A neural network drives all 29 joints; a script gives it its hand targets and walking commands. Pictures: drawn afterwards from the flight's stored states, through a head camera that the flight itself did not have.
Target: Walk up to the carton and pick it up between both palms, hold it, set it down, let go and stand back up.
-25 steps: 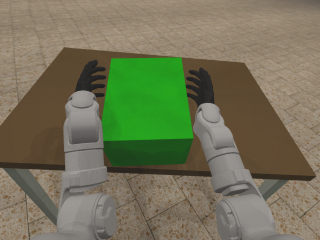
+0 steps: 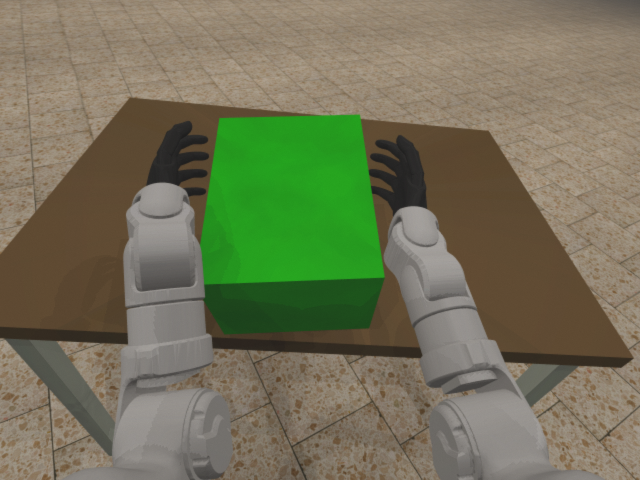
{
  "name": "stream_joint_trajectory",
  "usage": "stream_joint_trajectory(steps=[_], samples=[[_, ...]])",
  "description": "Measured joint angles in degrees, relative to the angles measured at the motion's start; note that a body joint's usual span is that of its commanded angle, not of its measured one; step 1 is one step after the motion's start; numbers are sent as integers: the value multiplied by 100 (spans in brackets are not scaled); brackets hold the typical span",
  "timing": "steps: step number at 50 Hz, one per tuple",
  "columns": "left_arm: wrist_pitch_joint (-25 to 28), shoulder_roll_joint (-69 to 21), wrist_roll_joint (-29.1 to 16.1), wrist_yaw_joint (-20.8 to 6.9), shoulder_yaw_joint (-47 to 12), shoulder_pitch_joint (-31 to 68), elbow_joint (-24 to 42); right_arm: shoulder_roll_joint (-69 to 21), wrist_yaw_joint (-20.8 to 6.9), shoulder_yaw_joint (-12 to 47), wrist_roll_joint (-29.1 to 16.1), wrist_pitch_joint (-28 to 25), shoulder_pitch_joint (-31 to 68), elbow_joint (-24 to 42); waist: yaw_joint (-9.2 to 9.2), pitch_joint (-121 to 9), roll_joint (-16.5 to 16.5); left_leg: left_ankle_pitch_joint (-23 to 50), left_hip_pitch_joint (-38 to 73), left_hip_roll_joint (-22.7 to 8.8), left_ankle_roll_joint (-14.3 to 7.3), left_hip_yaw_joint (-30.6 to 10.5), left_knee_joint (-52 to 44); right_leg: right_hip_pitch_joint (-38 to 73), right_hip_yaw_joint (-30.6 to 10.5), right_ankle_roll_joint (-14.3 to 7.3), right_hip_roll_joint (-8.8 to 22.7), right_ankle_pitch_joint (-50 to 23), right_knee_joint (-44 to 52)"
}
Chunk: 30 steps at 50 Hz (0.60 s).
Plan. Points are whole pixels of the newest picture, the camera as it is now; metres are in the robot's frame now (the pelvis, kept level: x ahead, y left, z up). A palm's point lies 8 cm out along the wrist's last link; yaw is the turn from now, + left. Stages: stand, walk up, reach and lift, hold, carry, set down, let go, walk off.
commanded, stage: hold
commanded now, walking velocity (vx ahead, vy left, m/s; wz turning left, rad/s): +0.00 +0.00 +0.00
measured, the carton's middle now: (293, 222) +0.39 +0.00 +0.13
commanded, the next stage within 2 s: none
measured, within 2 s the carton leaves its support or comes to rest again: neither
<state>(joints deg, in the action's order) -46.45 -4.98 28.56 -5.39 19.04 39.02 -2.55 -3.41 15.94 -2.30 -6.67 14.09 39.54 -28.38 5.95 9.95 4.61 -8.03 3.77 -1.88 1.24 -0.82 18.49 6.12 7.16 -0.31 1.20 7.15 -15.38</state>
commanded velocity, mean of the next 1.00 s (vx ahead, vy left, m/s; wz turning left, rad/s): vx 0.00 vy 0.00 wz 0.00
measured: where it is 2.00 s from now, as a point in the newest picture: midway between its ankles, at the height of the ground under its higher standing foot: outside the picture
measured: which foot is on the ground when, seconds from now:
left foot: down 0.00-1.00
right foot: down 0.00-1.00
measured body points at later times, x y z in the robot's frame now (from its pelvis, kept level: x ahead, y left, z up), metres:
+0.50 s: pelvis +0.00 +0.00 +0.00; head -0.03 +0.03 +0.45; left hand +0.38 +0.14 +0.20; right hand +0.37 -0.14 +0.19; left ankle +0.05 +0.13 -0.75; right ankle +0.04 -0.11 -0.75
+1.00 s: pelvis +0.00 +0.00 +0.00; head -0.03 +0.03 +0.45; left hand +0.39 +0.14 +0.20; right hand +0.37 -0.14 +0.19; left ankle +0.05 +0.13 -0.75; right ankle +0.04 -0.11 -0.75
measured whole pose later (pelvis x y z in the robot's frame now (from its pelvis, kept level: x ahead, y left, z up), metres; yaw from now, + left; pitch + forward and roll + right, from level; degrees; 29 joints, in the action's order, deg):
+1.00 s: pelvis +0.00 +0.00 +0.00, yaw -1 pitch -14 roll -1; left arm -45.5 -5.4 29.0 -4.9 19.0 40.3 -3.5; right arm -3.4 15.3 -3.4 -5.8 11.2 39.8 -29.4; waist 5.9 10.4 5.1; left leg -7.7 3.7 -2.0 1.0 0.4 18.1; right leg 5.7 6.4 -0.3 1.2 6.9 -15.4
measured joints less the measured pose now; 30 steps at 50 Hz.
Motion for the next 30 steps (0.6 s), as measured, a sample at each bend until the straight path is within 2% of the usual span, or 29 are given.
stream_joint_trajectory(steps=[4,10,18,30], samples=[[126,44,-98,46,-82,38,-83,-49,-9,-118,92,-97,-65,89,49,-72,28,-24,-56,16,-18,5,39,-50,-3,18,17,17,-27],[90,-68,100,6,4,215,-200,53,-79,-141,84,-136,37,-105,-6,-37,71,10,64,31,-44,131,-80,-34,-122,38,37,6,-32],[46,-89,48,86,-65,14,79,119,-58,47,-88,-216,-11,-54,-10,42,10,-40,38,-13,-37,147,15,-2,-132,29,-7,-16,6],[58,-45,62,30,-12,114,-92,-18,-79,-138,111,-204,4,-92,-15,28,52,40,33,-1,-16,94,-71,-24,-66,2,4,-11,-9]])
